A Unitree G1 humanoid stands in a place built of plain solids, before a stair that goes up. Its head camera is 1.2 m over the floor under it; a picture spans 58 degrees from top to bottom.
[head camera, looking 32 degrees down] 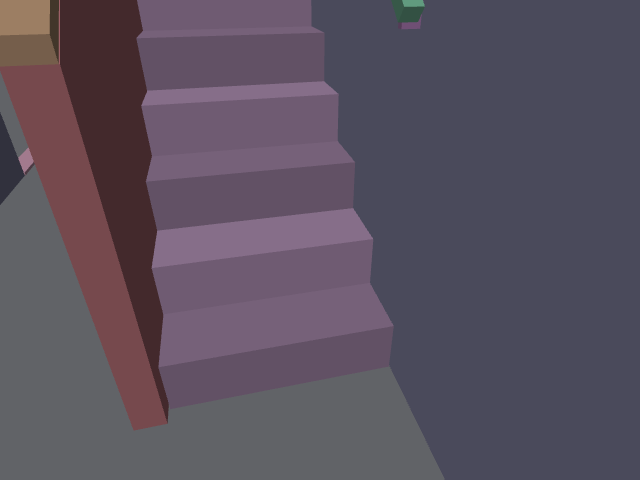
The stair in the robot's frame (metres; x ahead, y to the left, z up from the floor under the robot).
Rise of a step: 0.20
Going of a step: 0.24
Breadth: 0.75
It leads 14 degrees to the left of straight ahead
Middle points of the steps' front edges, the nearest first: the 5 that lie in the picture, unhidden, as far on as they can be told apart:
0.98 0.12 0.20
1.22 0.17 0.39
1.45 0.23 0.59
1.68 0.29 0.78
1.92 0.34 0.98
